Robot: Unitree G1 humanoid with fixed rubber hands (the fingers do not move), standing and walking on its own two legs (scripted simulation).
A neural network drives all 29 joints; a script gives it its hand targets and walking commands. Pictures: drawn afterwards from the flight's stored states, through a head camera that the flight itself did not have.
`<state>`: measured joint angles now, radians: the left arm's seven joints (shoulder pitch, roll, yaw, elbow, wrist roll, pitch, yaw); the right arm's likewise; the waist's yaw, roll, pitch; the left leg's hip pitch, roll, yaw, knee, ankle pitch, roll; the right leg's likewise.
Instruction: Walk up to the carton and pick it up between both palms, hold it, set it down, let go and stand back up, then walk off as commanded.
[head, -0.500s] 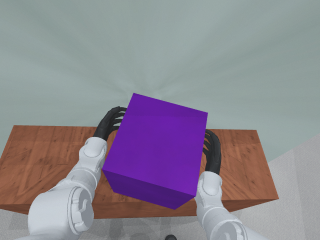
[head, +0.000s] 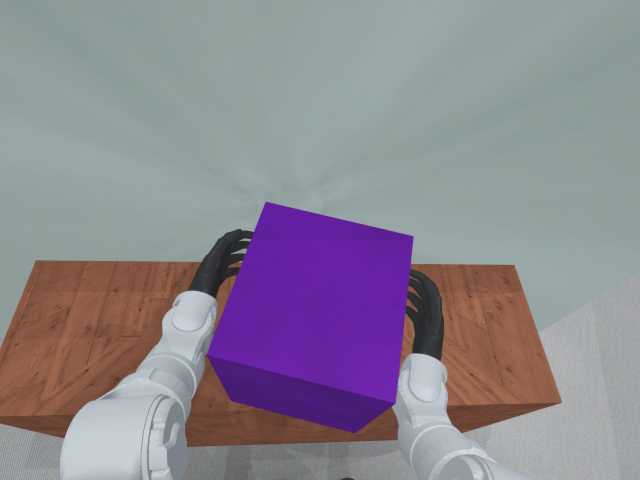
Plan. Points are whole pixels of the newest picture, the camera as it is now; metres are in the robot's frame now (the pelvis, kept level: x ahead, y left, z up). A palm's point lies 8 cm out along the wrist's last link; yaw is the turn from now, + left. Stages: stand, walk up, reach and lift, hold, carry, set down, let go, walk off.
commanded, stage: reach and lift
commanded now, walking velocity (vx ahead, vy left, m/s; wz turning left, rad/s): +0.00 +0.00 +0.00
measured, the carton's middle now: (313, 326) +0.35 -0.01 -0.09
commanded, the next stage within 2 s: none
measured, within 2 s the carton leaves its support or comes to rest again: leaves its support in 0.20 s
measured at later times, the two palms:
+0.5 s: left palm (214, 241) +0.41 +0.11 +0.04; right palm (450, 297) +0.33 -0.17 +0.03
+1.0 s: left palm (194, 226) +0.39 +0.12 +0.10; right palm (467, 273) +0.33 -0.17 +0.09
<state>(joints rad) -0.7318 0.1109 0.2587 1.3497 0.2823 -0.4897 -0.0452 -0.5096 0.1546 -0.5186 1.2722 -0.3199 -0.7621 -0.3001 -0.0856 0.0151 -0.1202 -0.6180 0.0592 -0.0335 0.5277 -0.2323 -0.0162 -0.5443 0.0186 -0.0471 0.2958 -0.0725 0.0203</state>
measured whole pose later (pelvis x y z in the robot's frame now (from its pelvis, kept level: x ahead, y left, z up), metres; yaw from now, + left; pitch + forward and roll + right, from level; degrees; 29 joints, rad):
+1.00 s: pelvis +0.02 +0.01 +0.01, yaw +2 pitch -1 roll -2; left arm -0.46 0.04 0.08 0.45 0.17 0.24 0.01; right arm -0.30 0.04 -0.03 0.44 0.13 0.01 -0.28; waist -0.12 -0.03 0.00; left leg -0.11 0.02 -0.04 0.39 -0.25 0.00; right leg -0.07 -0.01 -0.05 0.23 -0.13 0.03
